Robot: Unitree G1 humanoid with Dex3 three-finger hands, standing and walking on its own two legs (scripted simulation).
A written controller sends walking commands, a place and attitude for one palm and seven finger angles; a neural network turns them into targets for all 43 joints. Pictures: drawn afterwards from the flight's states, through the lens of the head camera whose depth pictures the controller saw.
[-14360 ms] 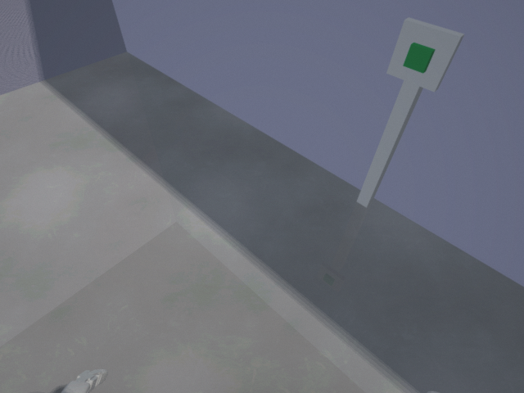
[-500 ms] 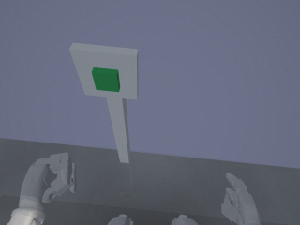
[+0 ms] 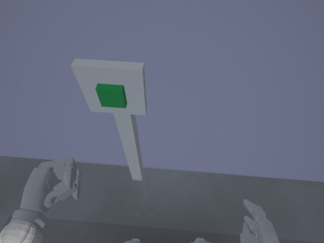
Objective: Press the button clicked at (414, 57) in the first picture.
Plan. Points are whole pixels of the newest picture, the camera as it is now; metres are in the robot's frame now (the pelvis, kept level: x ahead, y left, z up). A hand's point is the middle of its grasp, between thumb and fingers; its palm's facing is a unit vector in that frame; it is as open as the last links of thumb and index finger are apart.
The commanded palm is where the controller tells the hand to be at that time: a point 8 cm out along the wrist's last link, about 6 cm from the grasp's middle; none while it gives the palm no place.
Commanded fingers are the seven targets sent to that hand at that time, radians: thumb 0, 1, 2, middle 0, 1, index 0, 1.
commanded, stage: raise the hand and make a fist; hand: left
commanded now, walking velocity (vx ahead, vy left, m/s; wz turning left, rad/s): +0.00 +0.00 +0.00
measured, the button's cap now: (112, 95) +0.49 +0.17 +0.07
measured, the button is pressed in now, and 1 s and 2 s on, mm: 0 0 0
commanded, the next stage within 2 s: aim a knuckle at the button in 0.28 s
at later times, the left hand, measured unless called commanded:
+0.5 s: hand (76, 190) +0.22 +0.19 +0.06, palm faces -0.01 -1.00 -0.07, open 3.1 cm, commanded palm +0.21 +0.25 +0.06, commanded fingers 0.00 0.90 0.90 -1.30 -1.50 -1.30 -1.50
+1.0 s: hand (92, 159) +0.30 +0.18 +0.04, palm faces -0.04 -1.00 -0.03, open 3.1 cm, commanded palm +0.28 +0.23 +0.05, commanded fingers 0.00 0.90 0.90 -1.30 -1.50 -1.30 -1.50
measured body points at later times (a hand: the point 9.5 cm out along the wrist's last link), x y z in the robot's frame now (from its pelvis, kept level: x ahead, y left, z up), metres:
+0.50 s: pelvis -0.01 -0.01 +0.00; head +0.04 -0.01 +0.45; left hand +0.21 +0.25 +0.07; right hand +0.16 -0.25 -0.08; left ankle -0.03 +0.10 -0.68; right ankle +0.01 -0.12 -0.69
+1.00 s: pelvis -0.02 -0.01 +0.00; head +0.05 -0.01 +0.44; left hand +0.29 +0.24 +0.05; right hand +0.12 -0.27 -0.09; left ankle -0.03 +0.10 -0.68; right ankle +0.01 -0.12 -0.68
